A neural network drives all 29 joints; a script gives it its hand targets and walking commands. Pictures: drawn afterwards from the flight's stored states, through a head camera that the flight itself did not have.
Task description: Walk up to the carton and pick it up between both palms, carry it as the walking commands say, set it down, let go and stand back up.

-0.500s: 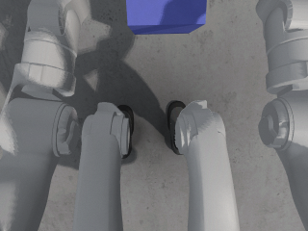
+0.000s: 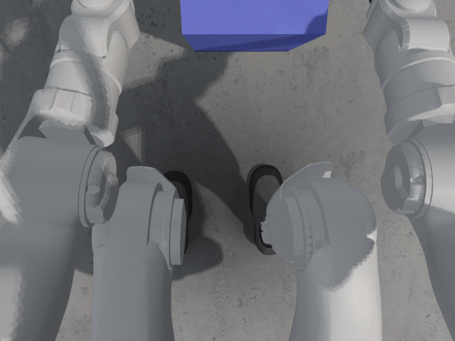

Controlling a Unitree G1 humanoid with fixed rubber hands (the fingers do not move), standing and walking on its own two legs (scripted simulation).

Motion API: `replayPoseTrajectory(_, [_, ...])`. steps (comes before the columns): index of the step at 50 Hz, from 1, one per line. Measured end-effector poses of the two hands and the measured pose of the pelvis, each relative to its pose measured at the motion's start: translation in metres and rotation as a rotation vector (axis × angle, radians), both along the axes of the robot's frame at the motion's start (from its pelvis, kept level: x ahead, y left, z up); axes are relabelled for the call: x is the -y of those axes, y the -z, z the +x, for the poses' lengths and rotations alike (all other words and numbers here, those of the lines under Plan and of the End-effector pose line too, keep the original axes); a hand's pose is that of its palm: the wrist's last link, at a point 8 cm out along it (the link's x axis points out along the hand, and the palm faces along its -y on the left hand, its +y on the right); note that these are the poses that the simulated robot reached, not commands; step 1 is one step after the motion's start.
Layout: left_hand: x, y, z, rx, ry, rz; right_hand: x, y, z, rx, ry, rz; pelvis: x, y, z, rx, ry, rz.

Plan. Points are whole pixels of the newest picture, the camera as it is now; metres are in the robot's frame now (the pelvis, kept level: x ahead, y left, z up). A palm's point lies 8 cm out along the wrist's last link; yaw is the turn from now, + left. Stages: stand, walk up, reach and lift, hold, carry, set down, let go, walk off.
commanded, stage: reach and lift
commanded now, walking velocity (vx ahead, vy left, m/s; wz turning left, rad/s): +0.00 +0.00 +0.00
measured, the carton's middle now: out of the picture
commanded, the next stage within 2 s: none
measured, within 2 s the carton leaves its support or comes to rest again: leaves its support in 1.62 s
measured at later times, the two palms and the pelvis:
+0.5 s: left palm out of the picture +0.57 +0.12 -0.19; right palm out of the picture +0.54 -0.21 -0.20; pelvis +0.01 +0.00 -0.02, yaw +0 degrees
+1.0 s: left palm out of the picture +0.57 +0.09 -0.18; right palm out of the picture +0.55 -0.18 -0.19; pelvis +0.01 +0.01 -0.01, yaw +0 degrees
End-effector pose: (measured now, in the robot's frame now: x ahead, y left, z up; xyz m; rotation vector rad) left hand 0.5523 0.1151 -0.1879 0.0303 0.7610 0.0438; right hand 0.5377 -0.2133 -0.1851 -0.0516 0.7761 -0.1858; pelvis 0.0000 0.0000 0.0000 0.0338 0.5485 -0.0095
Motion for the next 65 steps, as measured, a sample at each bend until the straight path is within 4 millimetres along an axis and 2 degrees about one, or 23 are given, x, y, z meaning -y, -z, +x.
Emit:
replayPoseTrajectory(9, [-0.014, 0.002, 0.014, 0.03, 0.014, 0.036, -0.003, 0.003, 0.018, 0.04, 0.001, 0.031, -0.005, 0.01, 0.01, 0.004, -0.002, -0.013])
replayPoseTrajectory(16, [-0.005, 0.012, 0.011, 0.008, 0.04, 0.021, -0.007, 0.022, 0.004, 0.01, 0.0, 0.042, -0.007, 0.014, 0.014, 0.004, -0.011, -0.014])
replayPoseTrajectory(19, [-0.005, 0.01, 0.013, 0.015, 0.032, 0.027, -0.006, 0.026, -0.002, 0.009, 0.004, 0.04, -0.007, 0.015, 0.014, 0.007, -0.011, -0.013])
replayPoseTrajectory(23, [-0.006, 0.0, 0.017, 0.053, 0.005, 0.017, -0.004, 0.019, 0.0, 0.031, -0.007, 0.031, -0.005, 0.015, 0.011, 0.015, -0.009, -0.008])
replayPoseTrajectory(26, [-0.003, 0.003, 0.011, 0.023, 0.009, 0.012, -0.007, 0.011, 0.007, 0.04, -0.028, 0.027, -0.004, 0.015, 0.009, 0.019, -0.007, -0.007])
replayPoseTrajectory(31, [0.008, 0.004, 0.006, -0.001, 0.045, 0.005, -0.022, 0.001, 0.016, 0.056, -0.058, 0.053, -0.003, 0.013, 0.006, 0.019, -0.005, -0.006])
replayPoseTrajectory(33, [0.014, -0.001, 0.01, 0.024, 0.05, -0.005, -0.028, 0.001, 0.016, 0.049, -0.058, 0.061, -0.003, 0.012, 0.006, 0.016, -0.005, -0.005])
replayPoseTrajectory(38, [0.027, -0.007, 0.016, 0.05, 0.048, -0.027, -0.028, 0.004, 0.012, 0.026, -0.056, 0.036, -0.003, 0.009, 0.006, 0.007, -0.005, -0.008])
replayPoseTrajectory(46, [0.027, -0.005, 0.014, 0.047, 0.05, -0.026, -0.028, 0.007, 0.01, 0.022, -0.068, 0.021, -0.004, 0.008, 0.007, 0.008, -0.002, -0.015])
replayPoseTrajectory(55, [0.026, -0.005, 0.019, 0.021, 0.065, -0.042, -0.027, 0.006, 0.015, -0.009, -0.086, 0.052, -0.006, 0.016, 0.011, 0.025, -0.006, -0.02])
replayPoseTrajectory(65, [0.024, -0.006, 0.021, 0.001, 0.073, -0.042, -0.027, 0.009, 0.012, 0.004, -0.089, 0.097, -0.005, 0.021, 0.017, 0.021, -0.011, -0.019])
